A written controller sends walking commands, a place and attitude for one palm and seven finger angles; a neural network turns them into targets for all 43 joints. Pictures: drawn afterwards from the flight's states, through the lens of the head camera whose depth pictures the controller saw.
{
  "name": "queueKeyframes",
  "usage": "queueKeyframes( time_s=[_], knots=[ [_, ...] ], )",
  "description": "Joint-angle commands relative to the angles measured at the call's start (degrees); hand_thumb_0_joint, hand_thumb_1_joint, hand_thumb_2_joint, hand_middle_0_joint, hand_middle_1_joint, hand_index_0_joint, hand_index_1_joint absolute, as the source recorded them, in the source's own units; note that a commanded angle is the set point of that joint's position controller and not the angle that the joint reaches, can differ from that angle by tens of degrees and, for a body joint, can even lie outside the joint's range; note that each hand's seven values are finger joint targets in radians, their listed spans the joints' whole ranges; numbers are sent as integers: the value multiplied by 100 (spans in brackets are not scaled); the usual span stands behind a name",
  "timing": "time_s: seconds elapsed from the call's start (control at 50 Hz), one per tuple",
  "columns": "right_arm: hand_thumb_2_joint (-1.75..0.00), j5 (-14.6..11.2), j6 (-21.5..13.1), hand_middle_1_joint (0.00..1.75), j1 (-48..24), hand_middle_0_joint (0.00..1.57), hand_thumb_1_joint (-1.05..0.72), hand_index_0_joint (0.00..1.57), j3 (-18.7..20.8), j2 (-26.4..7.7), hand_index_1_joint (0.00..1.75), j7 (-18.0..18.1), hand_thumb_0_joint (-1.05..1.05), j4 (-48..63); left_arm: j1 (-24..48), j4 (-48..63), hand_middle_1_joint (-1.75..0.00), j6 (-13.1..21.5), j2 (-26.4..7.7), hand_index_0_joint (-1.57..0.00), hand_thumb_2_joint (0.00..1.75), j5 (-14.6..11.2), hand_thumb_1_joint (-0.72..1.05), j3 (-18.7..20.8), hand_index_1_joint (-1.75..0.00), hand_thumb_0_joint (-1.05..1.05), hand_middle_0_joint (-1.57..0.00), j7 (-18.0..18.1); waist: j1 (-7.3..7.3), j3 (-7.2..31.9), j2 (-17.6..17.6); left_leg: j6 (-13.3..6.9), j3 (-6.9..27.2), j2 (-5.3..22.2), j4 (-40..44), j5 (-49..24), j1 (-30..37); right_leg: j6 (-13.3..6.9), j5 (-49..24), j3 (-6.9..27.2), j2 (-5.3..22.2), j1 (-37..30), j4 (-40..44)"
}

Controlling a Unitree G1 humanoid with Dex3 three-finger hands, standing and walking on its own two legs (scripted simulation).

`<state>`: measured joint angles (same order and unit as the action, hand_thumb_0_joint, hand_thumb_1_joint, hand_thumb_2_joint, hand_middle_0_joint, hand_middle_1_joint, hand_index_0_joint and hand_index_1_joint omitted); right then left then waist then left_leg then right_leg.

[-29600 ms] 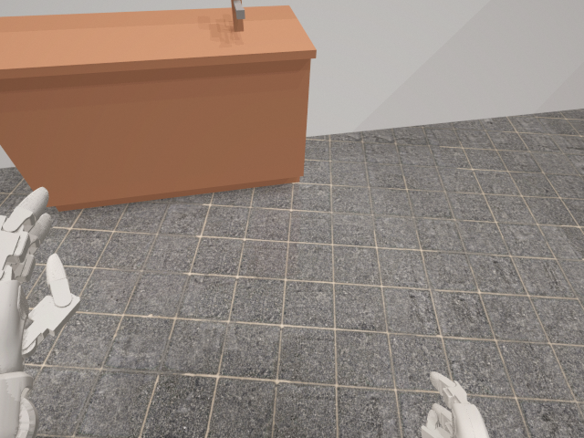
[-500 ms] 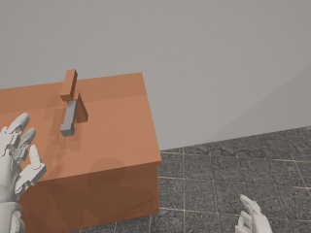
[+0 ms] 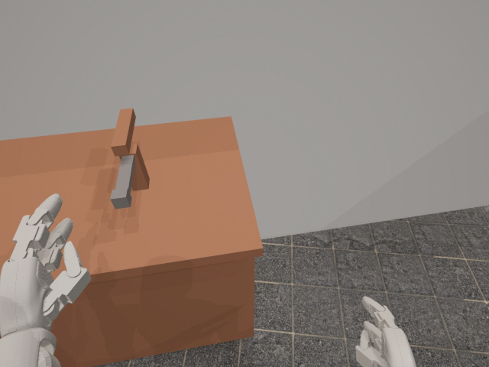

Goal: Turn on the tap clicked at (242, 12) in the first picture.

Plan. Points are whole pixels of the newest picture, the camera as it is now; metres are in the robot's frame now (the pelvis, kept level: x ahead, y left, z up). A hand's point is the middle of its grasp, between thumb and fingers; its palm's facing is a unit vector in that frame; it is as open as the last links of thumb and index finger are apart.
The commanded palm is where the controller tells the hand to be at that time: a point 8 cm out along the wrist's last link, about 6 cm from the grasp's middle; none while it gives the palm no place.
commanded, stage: turn the palm inward beside the body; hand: left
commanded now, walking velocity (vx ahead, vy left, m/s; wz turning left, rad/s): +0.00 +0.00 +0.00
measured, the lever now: (121, 198) +0.37 +0.29 +0.07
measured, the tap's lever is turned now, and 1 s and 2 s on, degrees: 0 0 0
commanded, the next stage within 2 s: reach beside the lever's end, fingers flat in 0.70 s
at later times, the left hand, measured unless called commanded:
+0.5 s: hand (93, 281) +0.18 +0.22 +0.13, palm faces +0.45 -0.88 -0.12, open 7.4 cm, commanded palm +0.13 +0.26 +0.14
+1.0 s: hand (100, 267) +0.20 +0.22 +0.13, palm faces +0.47 -0.87 -0.12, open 7.4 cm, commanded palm +0.16 +0.27 +0.13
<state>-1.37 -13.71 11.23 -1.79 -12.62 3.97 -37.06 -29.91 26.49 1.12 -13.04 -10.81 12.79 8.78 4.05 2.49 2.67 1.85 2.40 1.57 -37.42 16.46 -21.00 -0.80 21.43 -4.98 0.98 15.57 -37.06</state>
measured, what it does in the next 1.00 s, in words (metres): stands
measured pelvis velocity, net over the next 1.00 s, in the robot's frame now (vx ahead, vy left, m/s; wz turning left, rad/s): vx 0.02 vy -0.01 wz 0.01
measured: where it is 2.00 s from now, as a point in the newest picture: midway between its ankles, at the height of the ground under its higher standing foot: outside the picture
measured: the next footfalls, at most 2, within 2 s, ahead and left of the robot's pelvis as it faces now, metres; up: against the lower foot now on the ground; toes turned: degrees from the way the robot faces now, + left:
none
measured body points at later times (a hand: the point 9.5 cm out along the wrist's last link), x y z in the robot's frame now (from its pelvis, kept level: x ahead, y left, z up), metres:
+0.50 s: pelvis +0.00 -0.01 +0.00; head -0.02 -0.03 +0.45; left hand +0.15 +0.26 +0.14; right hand +0.20 -0.23 -0.07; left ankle +0.04 +0.14 -0.72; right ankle -0.02 -0.11 -0.72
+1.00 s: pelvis +0.02 -0.01 +0.00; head +0.01 -0.04 +0.45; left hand +0.17 +0.27 +0.14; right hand +0.21 -0.23 -0.08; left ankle +0.04 +0.14 -0.72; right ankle -0.02 -0.11 -0.72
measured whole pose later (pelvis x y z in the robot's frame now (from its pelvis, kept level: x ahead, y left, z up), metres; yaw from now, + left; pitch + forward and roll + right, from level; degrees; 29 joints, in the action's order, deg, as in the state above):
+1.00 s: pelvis +0.02 -0.01 +0.00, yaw +1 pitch +1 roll +0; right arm -1.6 -15.9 12.1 -1.3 -13.3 4.4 -38.0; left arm -29.5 23.8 -0.1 -11.5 -13.4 13.3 8.8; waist 3.8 2.9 3.1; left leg 2.8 3.3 2.0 -36.8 17.4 -20.1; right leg -1.7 22.9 -5.8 0.5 14.7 -36.8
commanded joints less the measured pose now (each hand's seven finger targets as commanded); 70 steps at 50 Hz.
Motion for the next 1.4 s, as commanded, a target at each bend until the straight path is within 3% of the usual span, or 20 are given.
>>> queueKeyframes(
  time_s=[0.0, 0.08, 0.1, 0.18, 0.2, 0.28, 0.3, 0.36, 0.48, 0.5, 0.72, 0.78, 0.82, 0.96, 0.98, 1.0, 1.16, 1.18, 1.36, 1.38],
  knots=[
    [-90, 0, -381, 30, -796, 20, -90, 20, 219, -614, 30, 74, 0, 989, 338, 1385, -30, 335, -669, -20, 90, -12, 90, 373, -30, 0, -20, 89, -28, 317, 5, -253, -62, -164, 550, -302, 489, 27, -501, 63, -61, 480, 794],
    [-90, 18, -456, 30, -719, 20, -90, 20, 244, -644, 30, 72, 0, 938, 142, 1454, -30, 396, -877, -20, 90, -6, 90, 559, -30, 0, -20, 143, 20, 374, 49, -261, -65, -168, 488, -361, 463, 18, -533, 87, -75, 457, 794],
    [-90, 6, -475, 30, -753, 20, -90, 20, 231, -614, 30, 58, 0, 986, 213, 1552, -30, 423, -675, -20, 90, -38, 90, 371, -30, 0, -20, 147, -33, 399, 49, -262, -71, -180, 467, -368, 466, 23, -549, 88, -50, 460, 769],
    [-90, -9, -534, 30, -712, 20, -90, 20, 240, -647, 30, 85, 0, 911, 221, 1404, -30, 387, -852, -20, 90, -100, 90, 583, -30, 0, -20, 182, -6, 237, -1, -263, -67, -187, 450, -171, 365, 34, -358, 128, -60, 518, 853],
    [-90, -21, -552, 30, -769, 20, -90, 20, 220, -621, 30, 82, 0, 965, 262, 1430, -30, 368, -613, -20, 90, -142, 90, 369, -30, 0, -20, 156, -41, 226, -54, -270, -64, -193, 451, -176, 374, 34, -370, 119, -37, 528, 841],
    [-90, -44, -600, 30, -762, 20, -90, 20, 224, -656, 30, 132, 0, 913, 230, 1308, -30, 197, -765, -20, 90, -208, 90, 518, -30, 0, -20, 114, 16, 164, -64, -275, -66, -207, 474, -57, 348, 46, -236, 165, -51, 516, 935],
    [-90, -58, -615, 30, -781, 20, -90, 20, 200, -623, 30, 126, 0, 960, 318, 1426, -30, 184, -577, -20, 90, -198, 90, 305, -30, 0, -20, 88, -33, 171, -28, -272, -72, -207, 491, -87, 386, 43, -278, 142, -26, 506, 900],
    [-90, -36, -649, 30, -755, 20, -90, 20, 209, -653, 30, 115, 0, 956, 197, 1355, -30, 144, -671, -20, 90, -227, 90, 424, -30, 0, -20, 88, -3, 207, -259, -294, -68, -202, 435, -249, 371, 61, -427, 169, -29, 470, 923],
    [-90, -11, -659, 30, -661, 20, -90, 20, 236, -656, 30, 84, 0, 885, 108, 1329, -30, 195, -792, -20, 90, -184, 90, 605, -30, 0, -20, 128, 37, 280, -130, -279, -93, -202, 405, -540, 459, 52, -779, 144, -51, 381, 869],
    [-90, -23, -654, 30, -689, 20, -90, 20, 221, -631, 30, 74, 0, 936, 201, 1414, -30, 222, -551, -20, 90, -205, 90, 374, -30, 0, -20, 105, -33, 274, -198, -277, -98, -200, 405, -602, 482, 54, -870, 112, -26, 373, 824],
    [-90, -24, -644, 30, -641, 20, -90, 20, 239, -642, 30, 82, 0, 934, 199, 1346, -30, 216, -618, -20, 90, -201, 90, 439, -30, 0, -20, 62, -12, 339, -221, -286, -117, -202, 372, -823, 545, 75, -1206, 147, -19, 270, 831],
    [-90, -26, -624, 30, -575, 20, -90, 20, 253, -647, 30, 79, 0, 887, 173, 1373, -30, 220, -786, -20, 90, -132, 90, 563, -30, 0, -20, 89, 34, 339, -4, -272, -136, -205, 383, -923, 572, 55, -1287, 152, -32, 222, 822],
    [-90, -16, -629, 30, -583, 20, -90, 20, 251, -639, 30, 65, 0, 909, 205, 1244, -30, 245, -581, -20, 90, -166, 90, 450, -30, 0, -20, 98, -26, 376, -216, -277, -131, -200, 356, -990, 589, 72, -1426, 116, -25, 222, 777],
    [-90, -12, -536, 30, -569, 20, -90, 20, 284, -676, 30, 102, 0, 833, 510, 839, -30, 268, -652, -20, 90, -239, 90, 613, -30, 0, -20, 12, -41, 461, -359, -277, -140, -223, 351, -1122, 566, 95, -1658, 147, -26, 148, 761],
    [-90, -27, -513, 30, -529, 20, -90, 20, 294, -683, 30, 113, 0, 762, 581, 773, -30, 274, -899, -20, 90, -197, 90, 820, -30, 0, -20, 35, -26, 409, -169, -266, -159, -219, 369, -1120, 566, 80, -1626, 176, -35, 143, 789],
    [-90, -17, -519, 30, -580, 20, -90, 20, 285, -650, 30, 101, 0, 809, 697, 858, -30, 319, -681, -20, 90, -221, 90, 632, -30, 0, -20, 6, -73, 512, -125, -266, -156, -228, 358, -1184, 642, 82, -1727, 167, -5, 127, 758],
    [-90, -15, -498, 30, -567, 20, -90, 20, 336, -710, 30, 111, 0, 694, 914, 271, -30, 506, -832, -20, 90, -283, 90, 859, -30, 0, -20, -52, -95, 535, -293, -259, -155, -215, 356, -1180, 574, 90, -1739, 172, -39, 134, 756],
    [-90, -23, -462, 30, -546, 20, -90, 20, 334, -715, 30, 124, 0, 638, 987, 210, -30, 484, -978, -20, 90, -256, 90, 958, -30, 0, -20, -52, -76, 477, -79, -251, -161, -226, 390, -1139, 573, 73, -1651, 186, -48, 144, 792],
    [-90, -10, -413, 30, -621, 20, -90, 20, 335, -725, 30, 95, 0, 642, 1495, -149, -28, 612, -858, -19, 90, -222, 90, 827, -28, 0, -19, -18, -126, 590, -123, -234, -122, -218, 440, -1123, 593, 55, -1587, 151, -57, 140, 738],
    [-90, -15, -372, 30, -588, 20, -90, 20, 354, -747, 30, 110, 0, 572, 1527, -313, -28, 587, -1073, -19, 90, -202, 90, 1028, -28, 0, -19, 3, -127, 535, -124, -233, -139, -214, 453, -1104, 570, 54, -1562, 174, -74, 132, 777]
  ],
)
